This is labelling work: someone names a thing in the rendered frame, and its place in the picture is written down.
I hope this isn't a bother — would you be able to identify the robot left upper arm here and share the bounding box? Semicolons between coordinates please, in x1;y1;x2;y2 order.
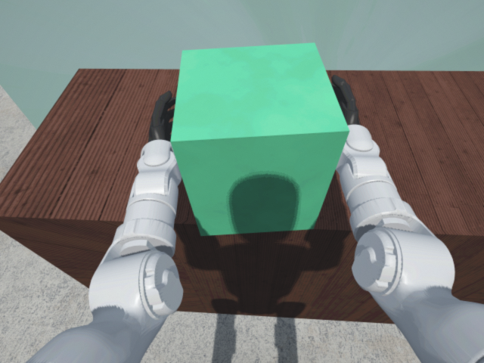
25;250;183;363

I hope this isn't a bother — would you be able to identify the pedestal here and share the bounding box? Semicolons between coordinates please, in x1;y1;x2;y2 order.
0;69;484;324

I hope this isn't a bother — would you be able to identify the right robot forearm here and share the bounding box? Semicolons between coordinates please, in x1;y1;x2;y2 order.
336;125;455;280

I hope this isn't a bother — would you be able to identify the left robot hand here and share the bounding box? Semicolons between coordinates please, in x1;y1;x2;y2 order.
148;91;176;142

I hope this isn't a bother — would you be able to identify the left robot forearm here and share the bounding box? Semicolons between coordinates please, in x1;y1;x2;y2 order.
88;140;182;309

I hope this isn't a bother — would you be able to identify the right robot hand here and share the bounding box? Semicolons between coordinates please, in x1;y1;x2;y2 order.
331;75;360;125

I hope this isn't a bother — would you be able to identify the robot right upper arm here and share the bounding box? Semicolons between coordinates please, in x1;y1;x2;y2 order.
352;227;484;363

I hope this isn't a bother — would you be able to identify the carton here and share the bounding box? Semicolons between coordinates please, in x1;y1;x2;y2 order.
170;43;349;236

